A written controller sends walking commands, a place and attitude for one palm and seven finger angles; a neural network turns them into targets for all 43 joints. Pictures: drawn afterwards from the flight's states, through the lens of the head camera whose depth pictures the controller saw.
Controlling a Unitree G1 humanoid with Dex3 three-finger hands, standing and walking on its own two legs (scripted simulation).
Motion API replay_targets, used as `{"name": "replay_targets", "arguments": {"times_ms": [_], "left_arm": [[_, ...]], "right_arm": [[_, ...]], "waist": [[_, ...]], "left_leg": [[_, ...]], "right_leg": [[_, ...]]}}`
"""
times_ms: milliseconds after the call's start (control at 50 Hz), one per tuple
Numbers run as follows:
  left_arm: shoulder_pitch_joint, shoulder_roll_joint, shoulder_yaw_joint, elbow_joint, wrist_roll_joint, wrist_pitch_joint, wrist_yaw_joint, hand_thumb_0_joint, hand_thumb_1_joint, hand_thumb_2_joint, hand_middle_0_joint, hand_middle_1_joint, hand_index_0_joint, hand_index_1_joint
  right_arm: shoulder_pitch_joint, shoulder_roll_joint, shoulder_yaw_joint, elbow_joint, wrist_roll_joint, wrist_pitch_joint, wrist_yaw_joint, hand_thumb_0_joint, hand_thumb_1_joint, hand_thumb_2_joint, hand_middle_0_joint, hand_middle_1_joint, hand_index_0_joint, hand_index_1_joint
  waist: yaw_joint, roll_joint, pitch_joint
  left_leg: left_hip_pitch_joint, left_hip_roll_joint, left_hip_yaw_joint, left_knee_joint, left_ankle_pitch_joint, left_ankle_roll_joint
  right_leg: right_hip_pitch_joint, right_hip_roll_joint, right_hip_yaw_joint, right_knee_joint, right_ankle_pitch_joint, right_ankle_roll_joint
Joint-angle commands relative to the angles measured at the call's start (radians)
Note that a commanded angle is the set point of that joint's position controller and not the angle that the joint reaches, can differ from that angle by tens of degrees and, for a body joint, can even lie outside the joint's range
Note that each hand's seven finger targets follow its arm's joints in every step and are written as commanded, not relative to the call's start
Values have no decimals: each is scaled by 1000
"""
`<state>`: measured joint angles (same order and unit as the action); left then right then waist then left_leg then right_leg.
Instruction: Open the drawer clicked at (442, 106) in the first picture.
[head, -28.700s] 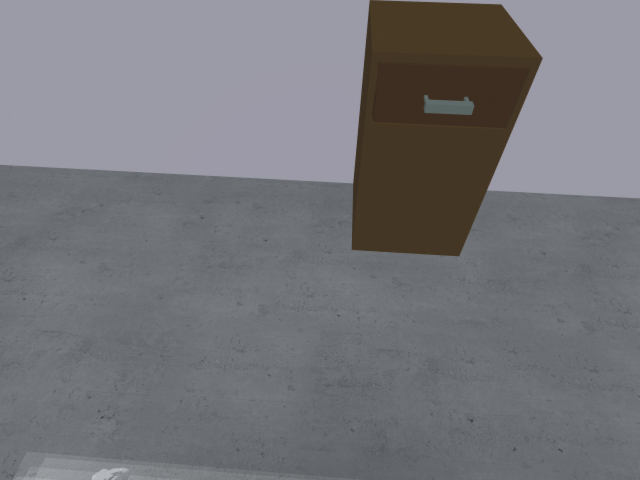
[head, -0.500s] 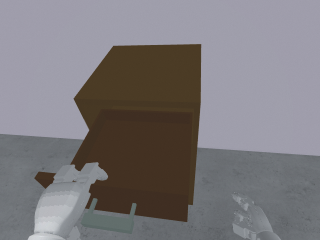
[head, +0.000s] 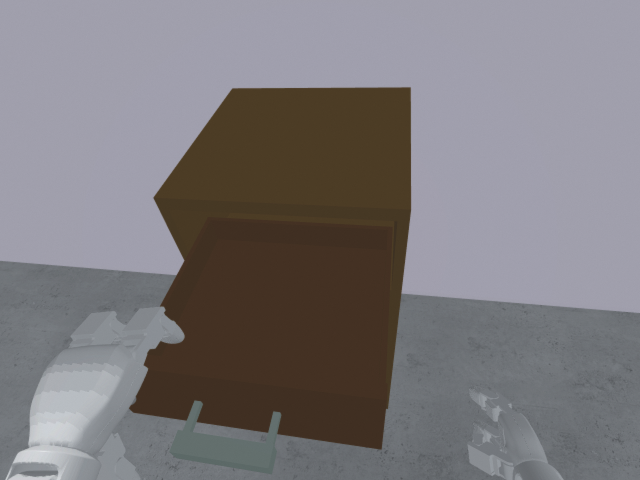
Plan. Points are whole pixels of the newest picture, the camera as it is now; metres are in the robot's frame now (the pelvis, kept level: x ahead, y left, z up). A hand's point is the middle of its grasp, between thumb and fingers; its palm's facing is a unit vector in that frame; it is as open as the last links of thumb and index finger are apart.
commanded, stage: draw the hand back to the body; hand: left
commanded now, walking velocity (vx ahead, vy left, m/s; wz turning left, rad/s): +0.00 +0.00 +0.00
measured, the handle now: (229, 432) +0.19 +0.17 -0.06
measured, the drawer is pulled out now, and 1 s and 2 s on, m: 0.30 0.30 0.30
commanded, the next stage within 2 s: step back with the hand held close in 1.00 s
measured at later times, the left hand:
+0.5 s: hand (121, 355) +0.18 +0.22 +0.16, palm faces +0.36 -0.85 -0.39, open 11.3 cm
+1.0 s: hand (117, 352) +0.18 +0.22 +0.16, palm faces +0.43 -0.81 -0.40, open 7.6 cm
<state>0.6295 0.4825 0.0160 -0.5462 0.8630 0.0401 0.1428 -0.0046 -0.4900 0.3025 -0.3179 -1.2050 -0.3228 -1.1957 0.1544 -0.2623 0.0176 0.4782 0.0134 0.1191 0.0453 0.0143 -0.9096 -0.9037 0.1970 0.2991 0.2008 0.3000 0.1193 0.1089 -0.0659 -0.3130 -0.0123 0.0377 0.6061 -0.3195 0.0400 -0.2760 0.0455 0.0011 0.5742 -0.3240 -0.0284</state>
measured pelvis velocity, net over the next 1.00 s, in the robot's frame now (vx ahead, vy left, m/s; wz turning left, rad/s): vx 0.01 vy -0.03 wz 0.05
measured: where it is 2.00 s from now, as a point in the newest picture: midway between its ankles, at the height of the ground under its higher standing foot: outside the picture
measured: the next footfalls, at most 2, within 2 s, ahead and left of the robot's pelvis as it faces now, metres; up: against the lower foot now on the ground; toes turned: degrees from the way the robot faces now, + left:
none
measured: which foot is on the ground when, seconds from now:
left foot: down 0.00-1.00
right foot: down 0.00-1.00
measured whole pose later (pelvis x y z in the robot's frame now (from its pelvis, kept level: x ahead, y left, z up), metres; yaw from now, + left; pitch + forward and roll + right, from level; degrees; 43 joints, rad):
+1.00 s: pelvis +0.01 -0.03 +0.01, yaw +3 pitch -3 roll +0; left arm 0.56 0.33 0.28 -0.47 -0.09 -0.09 0.12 0.01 0.84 0.88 -0.21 -0.34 -0.22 -0.33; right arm 0.17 -0.22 0.02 0.62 0.03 -0.09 -0.08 0.01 -0.91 -0.90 0.20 0.30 0.20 0.30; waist 0.06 0.07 0.01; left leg -0.14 -0.01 -0.02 0.45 -0.26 0.01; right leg -0.08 0.05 -0.05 0.42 -0.28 -0.06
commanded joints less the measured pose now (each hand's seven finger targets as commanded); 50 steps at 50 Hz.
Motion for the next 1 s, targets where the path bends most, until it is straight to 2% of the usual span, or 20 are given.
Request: {"name": "replay_targets", "arguments": {"times_ms": [0, 20, 40, 60, 80, 160, 180, 200, 220, 260, 320, 400, 560, 640, 660, 680, 740, 780, 860, 980], "left_arm": [[-67, -271, 19, -182, -749, -79, -6, 0, -465, 315, -298, -1178, -298, -1178], [-7, -126, 101, -172, -785, -113, -4, 0, -430, 330, -295, -1155, -295, -1155], [23, -59, 190, -210, -838, -138, 4, 0, -395, 345, -292, -1133, -292, -1133], [-17, -52, 182, -291, -866, -157, 7, 0, -360, 360, -290, -1110, -290, -1110], [-41, 1, 241, -306, -880, -167, 19, 0, -325, 375, -287, -1087, -287, -1087], [-32, -54, 212, -284, -894, -194, 7, 0, -185, 435, -277, -997, -277, -997], [-45, -38, 235, -269, -895, -193, 7, 0, -150, 450, -275, -975, -275, -975], [-34, -62, 226, -232, -898, -197, 1, 0, -115, 465, -273, -952, -273, -952], [-33, -61, 231, -232, -907, -196, -4, 0, -80, 480, -270, -930, -270, -930], [-28, -57, 243, -249, -912, -201, -11, 0, -10, 510, -265, -885, -265, -885], [-21, -57, 258, -221, -922, -195, -16, 0, 95, 555, -257, -817, -257, -817], [-45, -26, 300, -233, -923, -194, -12, 0, 235, 615, -247, -728, -247, -728], [-90, 4, 363, -178, -938, -191, -5, 0, 515, 735, -228, -548, -228, -548], [-115, 2, 370, -151, -944, -190, -4, 0, 655, 795, -218, -458, -218, -458], [-125, 22, 393, -152, -944, -194, -2, 0, 690, 810, -215, -435, -215, -435], [-143, 40, 407, -169, -946, -197, -2, 0, 725, 825, -213, -413, -213, -413], [-112, -7, 360, -142, -947, -191, -8, 0, 830, 870, -205, -345, -205, -345], [-132, 14, 376, -149, -946, -192, -8, 0, 900, 900, -200, -300, -200, -300], [-136, 20, 383, -146, -948, -196, -7, 0, 900, 900, -200, -300, -200, -300], [-135, 28, 391, -160, -948, -200, -6, 0, 900, 900, -200, -300, -200, -300]], "right_arm": [[-111, 10, -15, -210, 29, -132, -46, 0, -900, -900, 200, 300, 200, 300], [-99, -23, -26, -189, 29, -186, -76, 0, -900, -900, 200, 300, 200, 300], [-85, -37, -15, -168, 16, -197, -103, 0, -900, -900, 200, 300, 200, 300], [-93, -30, -12, -167, 16, -221, -118, 0, -900, -900, 200, 300, 200, 300], [-103, -38, -12, -142, 11, -244, -132, 0, -900, -900, 200, 300, 200, 300], [-80, -23, -1, -101, 4, -293, -132, 0, -900, -900, 200, 300, 200, 300], [-90, -28, -3, -85, 4, -298, -131, 0, -900, -900, 200, 300, 200, 300], [-78, -27, 1, -73, -1, -298, -129, 0, -900, -900, 200, 300, 200, 300], [-84, -27, -5, -76, 4, -300, -127, 0, -900, -900, 200, 300, 200, 300], [-85, -32, -9, -70, 3, -301, -122, 0, -900, -900, 200, 300, 200, 300], [-95, -39, -15, -58, 4, -296, -117, 0, -900, -900, 200, 300, 200, 300], [-100, -44, -18, -49, 4, -291, -121, 0, -900, -900, 200, 300, 200, 300], [-116, -50, -27, -40, 12, -270, -132, 0, -900, -900, 200, 300, 200, 300], [-120, -49, -29, -37, 15, -264, -134, 0, -900, -900, 200, 300, 200, 300], [-120, -51, -31, -34, 13, -265, -135, 0, -900, -900, 200, 300, 200, 300], [-124, -57, -31, -31, 14, -267, -135, 0, -900, -900, 200, 300, 200, 300], [-123, -50, -31, -33, 14, -266, -130, 0, -900, -900, 200, 300, 200, 300], [-128, -56, -33, -30, 12, -267, -130, 0, -900, -900, 200, 300, 200, 300], [-126, -53, -31, -34, 13, -261, -131, 0, -900, -900, 200, 300, 200, 300], [-131, -52, -33, -30, 14, -266, -130, 0, -900, -900, 200, 300, 200, 300]], "waist": [[-124, -170, 5], [-94, -175, 0], [-69, -152, -25], [-73, -106, -33], [-66, -95, -29], [-70, -13, 30], [-68, -9, 51], [-70, -15, 56], [-71, -36, 50], [-67, -1, 8], [-67, -68, 4], [-65, -43, -25], [-65, -82, 2], [-68, -53, 24], [-64, -68, 7], [-64, -37, 2], [-68, -57, 18], [-66, -63, 19], [-64, -74, 19], [-65, -32, 16]], "left_leg": [[229, 52, -75, -106, 158, 29], [222, 80, -83, -121, 157, 20], [216, 62, -79, -141, 208, 14], [213, 65, -80, -147, 236, 5], [201, 65, -84, -148, 222, 0], [190, 59, -80, -166, 299, -15], [181, 57, -84, -169, 289, -19], [178, 51, -79, -175, 291, -18], [182, 60, -85, -179, 306, -21], [199, 59, -84, -179, 345, -24], [201, 61, -85, -181, 364, -22], [217, 56, -81, -183, 370, -22], [217, 48, -71, -197, 294, -15], [220, 44, -64, -198, 273, -11], [226, 43, -63, -197, 277, -9], [230, 40, -63, -194, 285, -10], [230, 42, -60, -195, 298, -9], [231, 39, -61, -193, 295, -8], [228, 38, -60, -199, 271, -7], [239, 34, -53, -190, 288, -9]], "right_leg": [[6, -34, -52, -101, 134, -4], [10, -45, -35, -97, 96, 1], [50, -54, -47, -119, 143, 1], [72, -70, -41, -124, 164, 6], [75, -67, -33, -133, 161, 5], [86, -76, -43, -158, 224, -8], [85, -70, -40, -173, 218, -12], [89, -70, -49, -174, 229, -11], [101, -71, -48, -169, 238, -9], [126, -74, -48, -166, 264, -9], [137, -71, -50, -173, 292, -5], [147, -72, -46, -179, 302, -4], [134, -73, -40, -209, 269, 2], [127, -76, -31, -224, 255, 3], [134, -78, -31, -226, 263, 4], [139, -75, -23, -233, 273, 1], [137, -78, -30, -222, 291, 6], [134, -75, -24, -235, 291, 5], [134, -78, -24, -236, 264, 8], [133, -77, -13, -248, 294, 6]]}}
